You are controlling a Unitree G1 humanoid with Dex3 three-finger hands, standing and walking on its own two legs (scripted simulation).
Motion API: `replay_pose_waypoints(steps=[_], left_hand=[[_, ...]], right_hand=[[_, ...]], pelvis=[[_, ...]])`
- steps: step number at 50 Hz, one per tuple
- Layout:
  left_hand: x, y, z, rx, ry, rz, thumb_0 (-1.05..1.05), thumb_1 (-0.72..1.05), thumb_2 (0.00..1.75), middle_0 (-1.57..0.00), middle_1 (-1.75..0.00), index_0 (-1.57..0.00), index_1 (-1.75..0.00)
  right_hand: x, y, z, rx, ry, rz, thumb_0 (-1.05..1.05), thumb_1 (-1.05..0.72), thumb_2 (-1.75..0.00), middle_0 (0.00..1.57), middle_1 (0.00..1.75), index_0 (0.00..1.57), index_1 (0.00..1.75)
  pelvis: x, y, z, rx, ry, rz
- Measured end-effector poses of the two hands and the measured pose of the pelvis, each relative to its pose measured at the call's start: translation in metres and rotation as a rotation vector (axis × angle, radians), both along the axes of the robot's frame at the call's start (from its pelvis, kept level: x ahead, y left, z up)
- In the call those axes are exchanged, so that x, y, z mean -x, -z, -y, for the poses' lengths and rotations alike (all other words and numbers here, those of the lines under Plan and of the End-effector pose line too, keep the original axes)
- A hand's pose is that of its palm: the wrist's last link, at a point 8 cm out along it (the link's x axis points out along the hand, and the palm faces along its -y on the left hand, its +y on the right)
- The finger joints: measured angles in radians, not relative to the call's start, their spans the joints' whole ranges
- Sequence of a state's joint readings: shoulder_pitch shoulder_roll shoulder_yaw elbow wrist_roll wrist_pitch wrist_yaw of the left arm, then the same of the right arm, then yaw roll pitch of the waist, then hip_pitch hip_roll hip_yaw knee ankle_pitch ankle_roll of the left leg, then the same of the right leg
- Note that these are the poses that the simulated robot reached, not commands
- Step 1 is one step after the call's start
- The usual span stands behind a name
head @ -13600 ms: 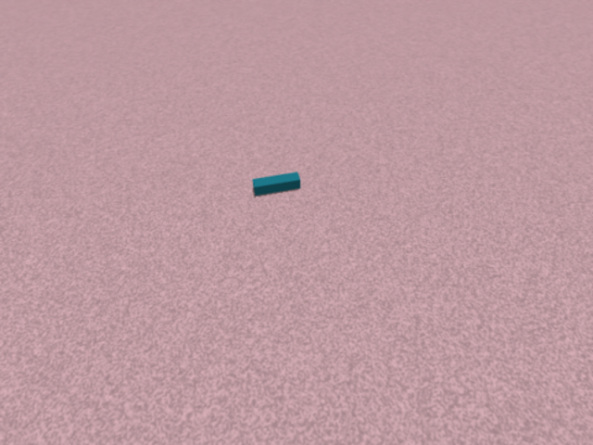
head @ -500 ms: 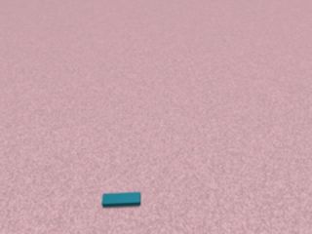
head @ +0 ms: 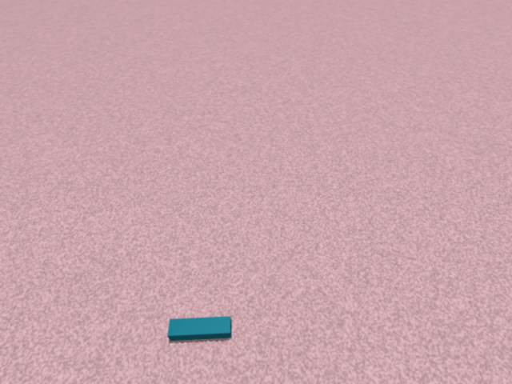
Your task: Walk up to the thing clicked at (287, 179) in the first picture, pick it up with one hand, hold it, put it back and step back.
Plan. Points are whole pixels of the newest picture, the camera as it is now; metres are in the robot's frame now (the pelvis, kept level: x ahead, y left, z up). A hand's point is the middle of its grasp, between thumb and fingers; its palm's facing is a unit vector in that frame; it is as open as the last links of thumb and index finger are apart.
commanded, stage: stand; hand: left
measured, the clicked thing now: (200, 328) +0.48 +0.22 -0.76
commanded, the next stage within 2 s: walk up in 0.62 s
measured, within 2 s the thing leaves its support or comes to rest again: neither
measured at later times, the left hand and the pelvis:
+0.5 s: hand out of the picture +0.07 +0.25 -0.16, palm faces -0.05 -0.94 -0.34, open 7.4 cm; pelvis +0.00 +0.00 +0.00, yaw +0 degrees
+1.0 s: hand out of the picture +0.07 +0.23 -0.16, palm faces -0.04 -0.92 -0.38, open 7.4 cm; pelvis +0.05 -0.03 -0.01, yaw -3 degrees
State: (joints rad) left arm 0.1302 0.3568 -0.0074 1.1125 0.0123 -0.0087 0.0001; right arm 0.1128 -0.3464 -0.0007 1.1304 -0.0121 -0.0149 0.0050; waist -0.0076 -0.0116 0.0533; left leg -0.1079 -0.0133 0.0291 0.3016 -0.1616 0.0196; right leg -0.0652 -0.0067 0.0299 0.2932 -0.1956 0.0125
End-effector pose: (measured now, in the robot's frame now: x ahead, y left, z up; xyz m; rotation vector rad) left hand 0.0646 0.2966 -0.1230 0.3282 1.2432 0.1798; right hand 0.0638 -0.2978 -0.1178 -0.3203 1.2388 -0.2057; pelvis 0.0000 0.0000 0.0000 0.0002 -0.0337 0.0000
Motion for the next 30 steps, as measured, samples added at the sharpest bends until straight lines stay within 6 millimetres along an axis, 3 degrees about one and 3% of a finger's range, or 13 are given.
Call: replay_pose_waypoints(steps=[30], left_hand=[[-0.0054,0.0001,0.0021,0.000,0.003,-0.002,0.01,0.90,0.90,-0.21,-0.30,-0.20,-0.30]], right_hand=[[-0.0061,0.0007,0.0011,-0.001,0.000,-0.001,0.01,-0.91,-0.90,0.21,0.30,0.21,0.30]], pelvis=[[-0.0048,0.0001,0.0013,-0.001,-0.001,-0.004]])
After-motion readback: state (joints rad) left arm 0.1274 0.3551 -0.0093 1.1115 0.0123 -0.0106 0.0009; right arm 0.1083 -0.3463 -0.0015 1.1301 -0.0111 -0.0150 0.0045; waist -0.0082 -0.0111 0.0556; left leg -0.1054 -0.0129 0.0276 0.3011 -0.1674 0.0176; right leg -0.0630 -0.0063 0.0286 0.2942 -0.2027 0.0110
